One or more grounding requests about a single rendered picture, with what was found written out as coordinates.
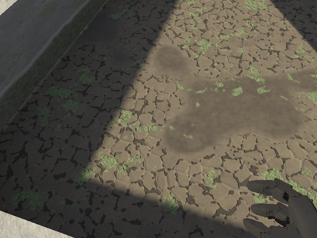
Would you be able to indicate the robot right hand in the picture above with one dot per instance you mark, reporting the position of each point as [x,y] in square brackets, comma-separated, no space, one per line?
[298,219]

